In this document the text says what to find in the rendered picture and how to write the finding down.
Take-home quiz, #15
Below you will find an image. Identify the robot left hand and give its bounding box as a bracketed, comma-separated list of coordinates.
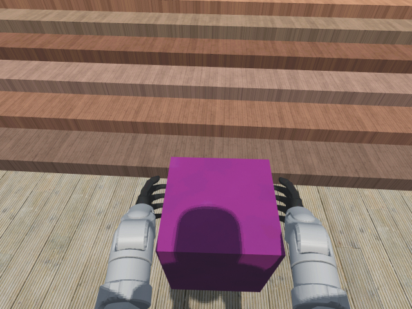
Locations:
[135, 176, 166, 219]

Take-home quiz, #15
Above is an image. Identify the left robot forearm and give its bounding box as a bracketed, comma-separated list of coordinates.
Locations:
[95, 203, 156, 309]

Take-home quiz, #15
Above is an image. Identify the carton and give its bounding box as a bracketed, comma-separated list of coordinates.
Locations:
[156, 157, 286, 292]

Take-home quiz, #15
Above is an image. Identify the right robot forearm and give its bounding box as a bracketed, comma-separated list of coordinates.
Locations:
[285, 207, 350, 309]

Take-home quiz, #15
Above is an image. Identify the robot right hand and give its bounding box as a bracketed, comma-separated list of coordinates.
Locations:
[274, 177, 303, 223]

